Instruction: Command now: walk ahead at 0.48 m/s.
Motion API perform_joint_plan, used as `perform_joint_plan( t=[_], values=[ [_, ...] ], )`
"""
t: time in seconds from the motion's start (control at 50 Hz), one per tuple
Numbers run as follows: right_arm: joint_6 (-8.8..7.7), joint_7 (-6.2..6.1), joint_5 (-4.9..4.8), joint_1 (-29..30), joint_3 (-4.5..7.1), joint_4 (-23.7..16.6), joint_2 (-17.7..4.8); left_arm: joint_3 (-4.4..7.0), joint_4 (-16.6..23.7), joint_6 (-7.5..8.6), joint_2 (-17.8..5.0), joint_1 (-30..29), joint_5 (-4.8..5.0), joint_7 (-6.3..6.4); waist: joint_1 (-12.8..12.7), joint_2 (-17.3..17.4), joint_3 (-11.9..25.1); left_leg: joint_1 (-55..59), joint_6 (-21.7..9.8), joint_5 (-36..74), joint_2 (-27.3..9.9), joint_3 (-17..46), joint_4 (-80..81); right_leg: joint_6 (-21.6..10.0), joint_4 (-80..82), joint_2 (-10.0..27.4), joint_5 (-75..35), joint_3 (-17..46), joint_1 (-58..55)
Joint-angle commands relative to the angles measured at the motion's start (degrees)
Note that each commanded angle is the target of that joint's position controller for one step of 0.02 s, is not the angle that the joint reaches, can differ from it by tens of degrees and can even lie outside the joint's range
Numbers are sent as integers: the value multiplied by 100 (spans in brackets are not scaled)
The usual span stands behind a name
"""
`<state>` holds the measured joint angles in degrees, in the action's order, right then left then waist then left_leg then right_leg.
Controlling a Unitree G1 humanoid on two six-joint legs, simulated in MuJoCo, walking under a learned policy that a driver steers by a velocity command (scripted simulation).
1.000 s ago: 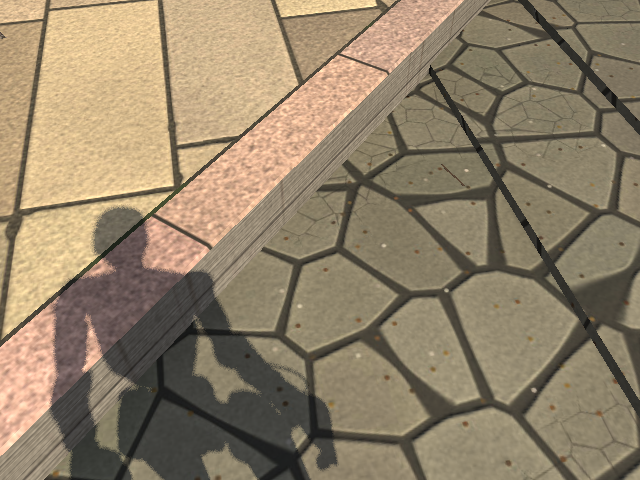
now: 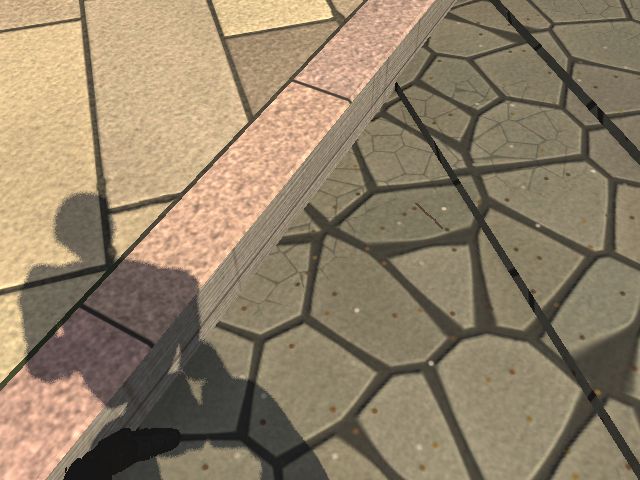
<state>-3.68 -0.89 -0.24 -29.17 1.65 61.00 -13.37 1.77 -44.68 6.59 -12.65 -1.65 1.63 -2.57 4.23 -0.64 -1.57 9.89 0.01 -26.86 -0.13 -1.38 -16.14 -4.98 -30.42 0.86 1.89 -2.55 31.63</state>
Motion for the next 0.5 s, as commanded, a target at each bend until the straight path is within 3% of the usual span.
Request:
perform_joint_plan(
  t=[0.02,0.04,0.06,0.08,0.1,0.12,0.16,0.2,0.26,0.36,0.44,0.5],
  values=[
    [-45,47,107,-200,-31,-505,-331,578,-424,-16,-1730,2822,-140,101,-1313,-406,1922,-3295,-267,3739,-348,-101,-4495,-1083,-160,1381,885,2177,-5044],
    [-211,105,-25,-538,-159,-387,67,510,-498,-33,-1584,2979,-151,80,-1140,-1456,2807,-4458,-143,-304,451,563,-6073,-1652,1153,2306,1881,4828,-5853],
    [-356,136,-186,32,6,-554,-556,376,-472,-14,-1181,2522,-105,70,-1124,-1074,1959,-5063,-299,-191,60,975,-6587,-1296,1439,2056,2155,4497,-5192],
    [-420,129,-273,671,58,-783,-795,300,-368,-12,-949,1956,-98,86,-984,-714,1128,-5209,-380,252,-239,735,-6518,-1061,1507,1871,1703,3469,-4193],
    [-417,85,-207,941,73,-843,-770,243,-314,16,-825,1483,-143,59,-745,-117,671,-4931,-377,755,-533,628,-6123,-953,1702,1664,982,2726,-3163],
    [-340,45,-119,901,127,-821,-737,198,-288,60,-675,1221,-197,35,-497,-107,515,-4526,-374,1014,-752,643,-5732,-854,1848,1426,585,2199,-2512],
    [-151,26,-84,609,122,-745,-484,176,-382,82,-579,1131,-202,-8,-229,-299,335,-4076,-325,1139,-884,626,-5348,-874,2180,1173,473,1681,-1854],
    [-57,4,-59,763,140,-821,-464,202,-513,103,-712,1313,-184,28,-167,-286,104,-4235,-223,1357,-937,534,-4946,-962,2406,1105,277,1332,-1598],
    [-57,-2,24,1536,188,-1085,-565,252,-628,59,-924,1665,-189,158,-332,-147,-111,-4933,-54,2268,-1000,510,-3975,-975,2560,1097,185,1145,-1871],
    [-167,76,-10,2592,133,-1342,-428,269,-752,-41,-1075,2104,-104,268,-690,-151,-217,-4748,-6,3413,-703,209,-2179,-721,2548,911,128,661,-2260],
    [-226,198,-64,3173,95,-1557,-488,296,-939,-144,-1113,2481,-75,269,-891,-164,-332,-4863,-84,3073,-570,176,-1567,-697,2205,1170,25,675,-3040],
    [-294,280,-84,3091,139,-1651,-675,347,-972,-232,-1222,2442,-47,299,-708,-288,-221,-4524,-296,2404,-438,130,-1303,-558,1768,1415,-573,789,-3495]
  ],
)
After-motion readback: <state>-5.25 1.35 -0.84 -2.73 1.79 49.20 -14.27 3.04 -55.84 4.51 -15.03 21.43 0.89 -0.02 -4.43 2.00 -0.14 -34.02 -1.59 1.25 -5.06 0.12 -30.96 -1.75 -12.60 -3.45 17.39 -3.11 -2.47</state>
